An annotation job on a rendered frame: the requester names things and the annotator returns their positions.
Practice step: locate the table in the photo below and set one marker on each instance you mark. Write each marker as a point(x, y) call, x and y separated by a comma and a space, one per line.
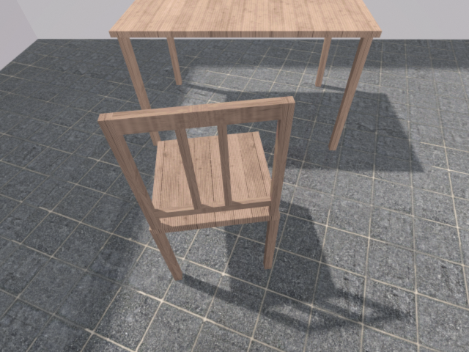
point(249, 18)

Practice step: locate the chair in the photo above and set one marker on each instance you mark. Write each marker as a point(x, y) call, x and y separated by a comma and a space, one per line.
point(210, 181)

